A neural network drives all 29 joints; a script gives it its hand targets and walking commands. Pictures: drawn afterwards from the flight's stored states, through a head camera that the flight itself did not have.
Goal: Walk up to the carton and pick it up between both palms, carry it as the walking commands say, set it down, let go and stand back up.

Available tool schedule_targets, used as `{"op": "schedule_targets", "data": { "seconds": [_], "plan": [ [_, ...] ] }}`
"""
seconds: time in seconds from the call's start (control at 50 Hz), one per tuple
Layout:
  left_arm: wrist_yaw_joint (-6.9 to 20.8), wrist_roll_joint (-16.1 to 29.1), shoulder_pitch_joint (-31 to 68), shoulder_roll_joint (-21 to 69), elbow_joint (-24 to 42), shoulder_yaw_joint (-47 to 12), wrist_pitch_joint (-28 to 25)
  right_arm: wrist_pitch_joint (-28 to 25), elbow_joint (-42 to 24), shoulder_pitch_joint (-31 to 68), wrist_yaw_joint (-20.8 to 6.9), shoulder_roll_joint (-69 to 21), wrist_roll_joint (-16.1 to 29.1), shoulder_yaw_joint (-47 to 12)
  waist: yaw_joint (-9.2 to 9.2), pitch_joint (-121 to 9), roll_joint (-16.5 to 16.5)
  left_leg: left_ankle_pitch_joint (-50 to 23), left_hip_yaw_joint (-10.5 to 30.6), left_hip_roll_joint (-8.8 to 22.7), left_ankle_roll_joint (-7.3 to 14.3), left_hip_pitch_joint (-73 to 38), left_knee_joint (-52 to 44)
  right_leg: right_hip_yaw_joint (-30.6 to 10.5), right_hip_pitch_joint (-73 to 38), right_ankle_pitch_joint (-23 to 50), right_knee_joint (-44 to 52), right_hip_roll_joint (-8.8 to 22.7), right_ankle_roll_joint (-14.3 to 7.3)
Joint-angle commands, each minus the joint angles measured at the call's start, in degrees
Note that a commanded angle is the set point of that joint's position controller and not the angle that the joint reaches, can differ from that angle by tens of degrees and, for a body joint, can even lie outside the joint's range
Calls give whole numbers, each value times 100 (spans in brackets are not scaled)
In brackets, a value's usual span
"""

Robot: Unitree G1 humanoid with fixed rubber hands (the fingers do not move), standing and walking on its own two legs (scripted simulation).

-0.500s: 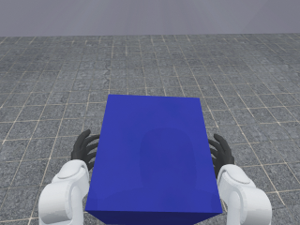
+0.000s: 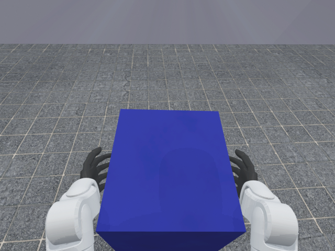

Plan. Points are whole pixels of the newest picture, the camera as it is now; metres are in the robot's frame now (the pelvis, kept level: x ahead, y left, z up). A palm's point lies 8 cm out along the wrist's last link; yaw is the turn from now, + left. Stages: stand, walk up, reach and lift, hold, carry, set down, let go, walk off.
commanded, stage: carry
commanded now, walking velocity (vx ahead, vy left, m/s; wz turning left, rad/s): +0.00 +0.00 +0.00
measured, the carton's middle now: (168, 184) +0.27 +0.01 +0.03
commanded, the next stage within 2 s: hold in 1.64 s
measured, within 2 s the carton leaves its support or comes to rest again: neither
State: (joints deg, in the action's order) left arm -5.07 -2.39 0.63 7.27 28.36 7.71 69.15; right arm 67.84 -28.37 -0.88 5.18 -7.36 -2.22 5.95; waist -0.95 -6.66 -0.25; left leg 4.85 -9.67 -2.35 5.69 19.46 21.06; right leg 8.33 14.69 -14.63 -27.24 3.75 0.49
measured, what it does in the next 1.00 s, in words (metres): shifts its weight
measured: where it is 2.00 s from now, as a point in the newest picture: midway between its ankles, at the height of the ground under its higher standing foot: outside the picture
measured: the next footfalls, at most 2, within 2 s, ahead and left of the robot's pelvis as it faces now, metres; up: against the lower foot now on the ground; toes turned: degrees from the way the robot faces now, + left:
none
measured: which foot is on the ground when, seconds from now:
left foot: down 0.00-1.00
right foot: down 0.00-1.00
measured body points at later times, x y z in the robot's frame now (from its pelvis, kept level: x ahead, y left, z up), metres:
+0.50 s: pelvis +0.02 -0.04 +0.00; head +0.00 -0.04 +0.45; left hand +0.27 +0.13 +0.09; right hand +0.27 -0.20 +0.09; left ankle +0.08 +0.05 -0.74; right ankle +0.00 -0.12 -0.74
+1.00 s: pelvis +0.03 -0.07 +0.00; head +0.02 -0.07 +0.45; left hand +0.28 +0.09 +0.09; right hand +0.28 -0.23 +0.08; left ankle +0.08 +0.05 -0.74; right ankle +0.00 -0.12 -0.74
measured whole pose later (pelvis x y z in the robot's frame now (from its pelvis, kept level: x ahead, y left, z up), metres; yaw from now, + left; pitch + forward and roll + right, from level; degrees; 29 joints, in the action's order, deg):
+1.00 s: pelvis +0.03 -0.07 +0.00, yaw +0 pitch +2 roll +1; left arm -4.8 -2.0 -0.1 7.3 30.7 7.5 68.9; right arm 68.2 -31.1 -1.3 5.8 -7.4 -1.6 5.6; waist 0.5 -5.2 0.0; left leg 10.4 -7.5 2.6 0.4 19.8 28.1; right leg 9.8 12.3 -19.0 -28.5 -1.0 -4.4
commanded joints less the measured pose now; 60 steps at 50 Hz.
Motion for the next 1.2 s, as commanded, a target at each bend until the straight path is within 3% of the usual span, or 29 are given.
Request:
{"op": "schedule_targets", "data": {
  "seconds": [0.0,0.32,0.52,0.76,1.18],
  "plan": [
    [623,1592,2396,4175,572,-4006,-68,-51,-480,2312,-522,-4066,1412,-3814,58,-758,228,1597,1386,1287,-469,-552,-903,-367,-13,-640,349,301,-131],
    [615,1511,2330,4144,591,-3940,-117,-77,-533,2349,-524,-4133,1490,-3930,92,-783,83,253,1139,1152,-386,-889,-100,-561,125,-166,528,512,-199],
    [590,1512,2259,4052,690,-3929,-105,-51,-648,2254,-472,-4099,1504,-3963,104,-860,-12,-376,1050,1139,-405,-847,293,-666,-113,955,420,598,-158],
    [541,1451,2142,3862,802,-3848,-97,-25,-807,2168,-403,-3936,1497,-3974,115,-893,-103,-318,860,1068,-438,-632,515,-716,-395,1910,374,651,-95],
    [470,1386,2129,3689,824,-3749,-94,-14,-798,2164,-331,-3719,1432,-3872,133,-806,-41,-177,840,1063,-426,-563,519,-694,-374,1621,437,545,-101]
  ]
}}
